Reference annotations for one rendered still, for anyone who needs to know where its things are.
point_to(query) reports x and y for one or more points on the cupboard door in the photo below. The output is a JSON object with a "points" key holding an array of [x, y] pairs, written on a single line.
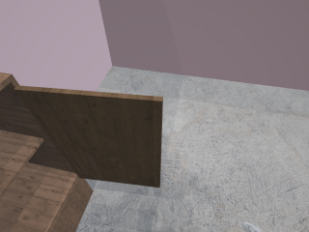
{"points": [[110, 137]]}

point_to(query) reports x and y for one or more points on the right robot hand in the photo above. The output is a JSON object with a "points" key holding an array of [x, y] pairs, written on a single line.
{"points": [[249, 227]]}

